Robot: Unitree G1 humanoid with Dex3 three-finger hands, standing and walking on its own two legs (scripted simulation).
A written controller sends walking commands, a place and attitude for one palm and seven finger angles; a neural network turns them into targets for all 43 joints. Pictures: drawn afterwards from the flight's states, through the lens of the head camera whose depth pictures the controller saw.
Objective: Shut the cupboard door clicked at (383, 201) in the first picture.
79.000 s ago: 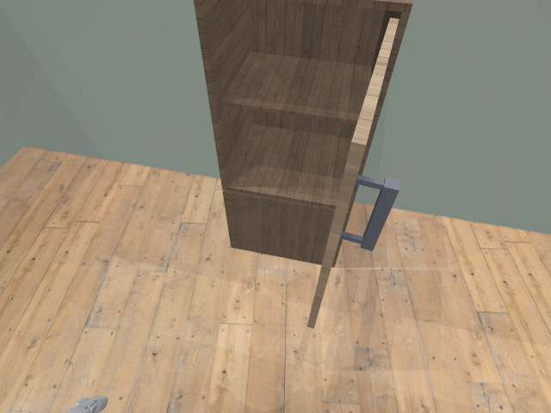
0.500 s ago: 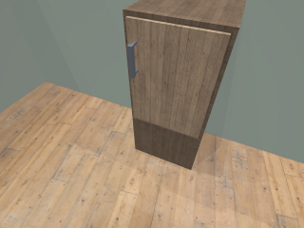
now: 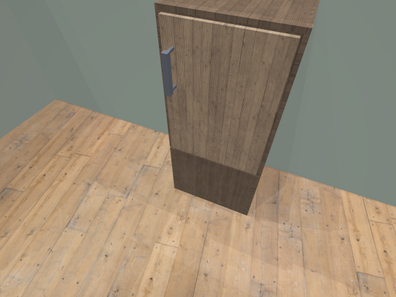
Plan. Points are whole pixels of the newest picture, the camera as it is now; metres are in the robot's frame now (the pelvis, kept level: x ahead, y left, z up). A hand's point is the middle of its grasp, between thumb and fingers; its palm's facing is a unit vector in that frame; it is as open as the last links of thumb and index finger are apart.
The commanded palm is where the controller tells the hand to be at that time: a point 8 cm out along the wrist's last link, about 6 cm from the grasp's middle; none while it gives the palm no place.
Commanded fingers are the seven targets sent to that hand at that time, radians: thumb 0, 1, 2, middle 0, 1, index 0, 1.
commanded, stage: look to check the result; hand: left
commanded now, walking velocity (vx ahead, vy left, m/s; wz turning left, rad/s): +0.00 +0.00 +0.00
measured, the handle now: (170, 72) +0.79 +0.13 +0.05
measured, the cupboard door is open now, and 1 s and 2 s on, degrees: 0 0 0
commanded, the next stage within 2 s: stand and wait in 0.32 s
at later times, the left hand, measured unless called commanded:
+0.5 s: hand out of the picture -0.04 +0.13 -0.18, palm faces +0.05 -0.99 -0.15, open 7.4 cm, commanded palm none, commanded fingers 0.00 0.90 0.90 -0.20 -0.30 -0.20 -0.30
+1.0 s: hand out of the picture -0.03 +0.13 -0.18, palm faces +0.05 -0.98 -0.17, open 7.4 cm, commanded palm none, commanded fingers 0.00 0.90 0.90 -0.20 -0.30 -0.20 -0.30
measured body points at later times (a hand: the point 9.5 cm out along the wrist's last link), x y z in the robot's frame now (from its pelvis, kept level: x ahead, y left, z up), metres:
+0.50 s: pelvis +0.02 -0.01 +0.00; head +0.03 -0.01 +0.45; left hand -0.04 +0.18 -0.16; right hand +0.00 -0.22 -0.16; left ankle +0.07 +0.09 -0.74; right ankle -0.07 -0.10 -0.74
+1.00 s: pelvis +0.03 -0.02 +0.00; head +0.05 -0.02 +0.45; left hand -0.03 +0.18 -0.16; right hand +0.02 -0.23 -0.17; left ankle +0.07 +0.09 -0.74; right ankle -0.07 -0.10 -0.74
